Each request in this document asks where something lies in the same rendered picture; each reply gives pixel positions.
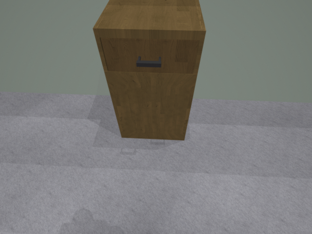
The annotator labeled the handle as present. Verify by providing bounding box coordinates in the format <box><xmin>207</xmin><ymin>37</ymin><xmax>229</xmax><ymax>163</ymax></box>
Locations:
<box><xmin>136</xmin><ymin>56</ymin><xmax>161</xmax><ymax>67</ymax></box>

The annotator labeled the cabinet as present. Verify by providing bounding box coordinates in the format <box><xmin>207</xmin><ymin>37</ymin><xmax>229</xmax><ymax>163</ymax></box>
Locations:
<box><xmin>93</xmin><ymin>0</ymin><xmax>206</xmax><ymax>140</ymax></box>

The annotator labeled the drawer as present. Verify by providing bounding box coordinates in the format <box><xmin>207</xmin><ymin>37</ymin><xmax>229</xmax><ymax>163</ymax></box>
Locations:
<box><xmin>101</xmin><ymin>38</ymin><xmax>198</xmax><ymax>74</ymax></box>

